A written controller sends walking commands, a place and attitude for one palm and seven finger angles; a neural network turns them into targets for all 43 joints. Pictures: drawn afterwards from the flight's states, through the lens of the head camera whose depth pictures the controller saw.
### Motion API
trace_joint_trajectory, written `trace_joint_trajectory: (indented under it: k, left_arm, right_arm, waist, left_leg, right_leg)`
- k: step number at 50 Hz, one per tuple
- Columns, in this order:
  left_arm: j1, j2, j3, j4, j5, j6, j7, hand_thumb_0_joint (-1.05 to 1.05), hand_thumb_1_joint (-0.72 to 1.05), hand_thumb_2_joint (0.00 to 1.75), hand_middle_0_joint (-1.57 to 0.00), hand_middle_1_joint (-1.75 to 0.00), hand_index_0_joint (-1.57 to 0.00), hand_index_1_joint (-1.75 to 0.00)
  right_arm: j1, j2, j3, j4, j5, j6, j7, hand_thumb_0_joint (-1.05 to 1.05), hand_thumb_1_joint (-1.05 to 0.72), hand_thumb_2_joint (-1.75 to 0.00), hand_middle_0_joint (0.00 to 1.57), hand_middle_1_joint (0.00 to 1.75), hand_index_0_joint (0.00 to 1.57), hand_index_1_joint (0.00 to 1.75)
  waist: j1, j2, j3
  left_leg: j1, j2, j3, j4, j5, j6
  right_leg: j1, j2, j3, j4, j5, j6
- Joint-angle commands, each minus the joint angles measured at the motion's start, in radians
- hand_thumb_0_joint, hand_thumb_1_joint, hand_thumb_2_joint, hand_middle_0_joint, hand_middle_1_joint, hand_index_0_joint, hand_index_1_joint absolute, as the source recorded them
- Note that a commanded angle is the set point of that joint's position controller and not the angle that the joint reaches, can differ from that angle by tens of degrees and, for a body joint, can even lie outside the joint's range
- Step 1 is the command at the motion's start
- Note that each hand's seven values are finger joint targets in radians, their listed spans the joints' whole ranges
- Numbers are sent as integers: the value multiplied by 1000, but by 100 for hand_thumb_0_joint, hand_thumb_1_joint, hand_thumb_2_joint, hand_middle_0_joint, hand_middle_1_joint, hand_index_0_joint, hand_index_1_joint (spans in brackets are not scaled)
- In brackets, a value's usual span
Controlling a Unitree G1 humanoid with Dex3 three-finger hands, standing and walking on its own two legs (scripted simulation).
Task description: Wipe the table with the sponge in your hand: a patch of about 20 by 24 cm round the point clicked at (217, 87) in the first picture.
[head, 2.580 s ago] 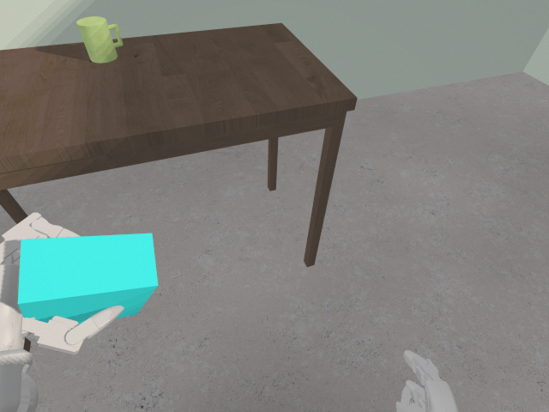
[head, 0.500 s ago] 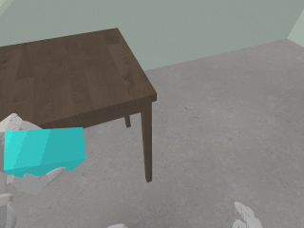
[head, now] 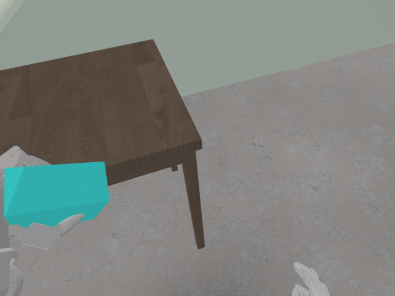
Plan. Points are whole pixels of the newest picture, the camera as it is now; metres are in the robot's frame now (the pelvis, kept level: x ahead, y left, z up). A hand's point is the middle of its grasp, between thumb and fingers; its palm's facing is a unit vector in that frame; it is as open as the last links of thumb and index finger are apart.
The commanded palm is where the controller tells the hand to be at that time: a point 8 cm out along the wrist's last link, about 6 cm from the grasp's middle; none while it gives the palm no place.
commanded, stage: come to a stop and stand still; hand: left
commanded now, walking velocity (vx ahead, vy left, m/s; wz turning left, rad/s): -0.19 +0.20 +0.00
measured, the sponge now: (72, 197) +0.23 +0.21 +0.16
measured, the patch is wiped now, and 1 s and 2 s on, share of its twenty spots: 0.00 0.00 0.00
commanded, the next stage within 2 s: none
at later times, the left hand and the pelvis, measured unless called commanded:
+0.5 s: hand out of the picture +0.19 +0.32 +0.18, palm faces +0.45 -0.84 -0.30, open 9.8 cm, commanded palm +0.12 +0.34 +0.19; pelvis -0.05 +0.06 +0.01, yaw -2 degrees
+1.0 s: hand out of the picture +0.10 +0.35 +0.17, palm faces +0.44 -0.83 -0.34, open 9.8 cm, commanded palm +0.04 +0.38 +0.19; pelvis -0.11 +0.09 +0.02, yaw +2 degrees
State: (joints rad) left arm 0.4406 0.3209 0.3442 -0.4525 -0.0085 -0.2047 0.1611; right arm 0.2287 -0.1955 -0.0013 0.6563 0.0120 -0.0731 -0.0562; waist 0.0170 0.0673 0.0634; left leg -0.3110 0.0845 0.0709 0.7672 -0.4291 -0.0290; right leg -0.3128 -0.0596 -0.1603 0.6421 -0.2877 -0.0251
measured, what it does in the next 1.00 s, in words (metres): walks backwards: left foot, then right foot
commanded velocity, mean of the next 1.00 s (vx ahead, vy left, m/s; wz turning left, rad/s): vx -0.02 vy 0.03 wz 0.00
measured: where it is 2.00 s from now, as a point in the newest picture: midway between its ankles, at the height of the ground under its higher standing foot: outside the picture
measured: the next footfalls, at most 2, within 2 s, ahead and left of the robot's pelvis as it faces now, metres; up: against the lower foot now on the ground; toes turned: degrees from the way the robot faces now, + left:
left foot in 0.32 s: +0.02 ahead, +0.14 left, +0.00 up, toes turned +4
right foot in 0.56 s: -0.02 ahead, -0.04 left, +0.01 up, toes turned +7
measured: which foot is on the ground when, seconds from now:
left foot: up 0.00-0.30, down 0.32-1.00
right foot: down 0.00-0.42, up 0.44-0.54, down 0.56-1.00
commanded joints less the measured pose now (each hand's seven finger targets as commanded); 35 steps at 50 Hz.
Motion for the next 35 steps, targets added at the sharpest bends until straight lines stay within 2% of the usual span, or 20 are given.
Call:
trace_joint_trajectory:
  k: [1,4,9,11,13,14,15,16,17,18,19,21,22,24,25,26,27,30,32,35]
  left_arm:
    - [-145,259,150,-227,-4,-48,24,0,10,130,-120,-160,-120,-160]
    - [10,247,185,-243,2,-77,37,0,10,130,-120,-160,-120,-160]
    - [114,247,225,-329,-13,-85,50,0,10,130,-120,-160,-120,-160]
    - [143,222,207,-317,-18,-72,50,0,10,130,-120,-160,-120,-160]
    - [145,216,202,-306,-19,-64,50,0,10,130,-120,-160,-120,-160]
    - [-903,942,717,-421,65,-169,32,0,10,130,-120,-160,-120,-160]
    - [-237,372,339,213,-9,-126,-13,0,10,130,-120,-160,-120,-160]
    - [-172,313,285,54,-33,-112,-5,0,10,130,-120,-160,-120,-160]
    - [-178,294,251,126,-31,-113,-18,0,10,130,-120,-160,-120,-160]
    - [-200,283,200,27,-36,-135,-35,0,10,130,-120,-160,-120,-160]
    - [-176,272,166,-46,-39,-140,-41,0,10,130,-120,-160,-120,-160]
    - [-234,132,-1,-235,-38,-152,-65,0,10,130,-120,-160,-120,-160]
    - [-256,123,-30,-263,-28,-149,-67,0,10,130,-120,-160,-120,-160]
    - [-262,149,1,-268,-18,-138,-52,0,10,130,-120,-160,-120,-160]
    - [-255,184,43,-272,-14,-134,-43,0,10,130,-120,-160,-120,-160]
    - [-274,275,135,-298,-13,-133,-31,0,10,130,-120,-160,-120,-160]
    - [-260,269,153,-270,-10,-136,-27,0,10,130,-120,-160,-120,-160]
    - [-261,310,219,-204,-28,-137,-23,0,10,130,-120,-160,-120,-160]
    - [-280,268,208,-179,-32,-135,-32,0,10,130,-120,-160,-120,-160]
    - [-197,209,166,-152,-35,-130,-47,0,10,130,-120,-160,-120,-160]
  right_arm:
    - [-130,-98,-40,-186,-6,-60,-14,0,-90,-90,20,30,20,30]
    - [-136,-67,-14,-189,-9,-31,-17,0,-90,-90,20,30,20,30]
    - [-142,-74,-31,-239,-15,-5,-19,0,-90,-90,20,30,20,30]
    - [-116,-85,-41,-243,-14,1,-17,0,-90,-90,20,30,20,30]
    - [-96,-90,-44,-243,-16,8,-18,0,-90,-90,20,30,20,30]
    - [14,-97,-69,-217,-58,-99,-21,0,-90,-90,20,30,20,30]
    - [13,-71,-90,-159,-23,-114,-2,0,-90,-90,20,30,20,30]
    - [-19,-110,-79,-202,9,-102,16,0,-90,-90,20,30,20,30]
    - [1,-114,-65,-203,10,-102,23,0,-90,-90,20,30,20,30]
    - [-22,-131,-69,-209,6,-105,23,0,-90,-90,20,30,20,30]
    - [-39,-138,-64,-209,5,-109,33,0,-90,-90,20,30,20,30]
    - [-93,-123,-49,-243,9,-136,63,0,-90,-90,20,30,20,30]
    - [-93,-123,-49,-248,6,-147,72,0,-90,-90,20,30,20,30]
    - [-76,-130,-53,-243,12,-161,85,0,-90,-90,20,30,20,30]
    - [-78,-137,-53,-249,11,-169,88,0,-90,-90,20,30,20,30]
    - [-91,-144,-51,-248,6,-169,88,0,-90,-90,20,30,20,30]
    - [-98,-132,-45,-252,-4,-168,84,0,-90,-90,20,30,20,30]
    - [-119,-117,-20,-250,-20,-150,68,0,-90,-90,20,30,20,30]
    - [-108,-122,-28,-239,-17,-144,64,0,-90,-90,20,30,20,30]
    - [-99,-114,-26,-244,-11,-142,59,0,-90,-90,20,30,20,30]
  waist:
    - [-14,-272,-172]
    - [-17,-202,-216]
    - [1,-213,-269]
    - [-14,-211,-268]
    - [-27,-177,-272]
    - [51,-253,-127]
    - [25,-219,-261]
    - [4,-112,-237]
    - [7,-68,-263]
    - [8,-8,-251]
    - [13,122,-221]
    - [22,256,-147]
    - [18,230,-107]
    - [18,112,-84]
    - [20,54,-100]
    - [24,52,-128]
    - [25,5,-146]
    - [17,67,-111]
    - [12,36,-148]
    - [19,78,-171]
  left_leg:
    - [-192,-39,-97,383,-114,-15]
    - [-171,-42,-69,289,-56,-20]
    - [-83,-57,-10,20,-4,-17]
    - [-40,-49,-17,-91,39,-15]
    - [50,-64,3,-248,186,-12]
    - [-166,-85,100,-209,196,-26]
    - [-28,-68,-73,-198,237,15]
    - [58,-63,-48,-272,291,17]
    - [122,-58,40,-272,319,2]
    - [120,-52,2,-304,374,15]
    - [121,-15,-40,-347,417,32]
    - [57,89,-138,-450,452,74]
    - [-19,114,-156,-499,355,88]
    - [-89,106,-145,-524,159,88]
    - [-81,95,-141,-496,147,83]
    - [-52,86,-132,-487,136,72]
    - [-48,72,-147,-459,125,70]
    - [-39,43,-189,-476,2,42]
    - [41,51,-198,-503,14,19]
    - [10,83,-216,-603,-155,13]
  right_leg:
    - [200,-393,429,-218,816,-133]
    - [263,-308,227,-172,900,-101]
    - [283,-280,216,-177,818,-103]
    - [260,-280,215,-169,724,-92]
    - [219,-222,192,-141,590,-54]
    - [159,-152,279,-167,625,-43]
    - [174,-231,314,-138,586,-99]
    - [156,-191,315,-100,583,-83]
    - [142,-151,264,-140,455,-56]
    - [164,-123,212,-137,380,-37]
    - [123,-86,177,-98,285,-11]
    - [86,-2,101,42,38,21]
    - [93,13,90,87,-77,23]
    - [144,25,96,62,-56,19]
    - [165,29,98,18,-11,17]
    - [172,34,103,-2,9,18]
    - [187,21,110,-68,19,11]
    - [150,2,187,-207,-26,-14]
    - [125,35,161,-169,-21,-9]
    - [165,57,134,-124,-59,0]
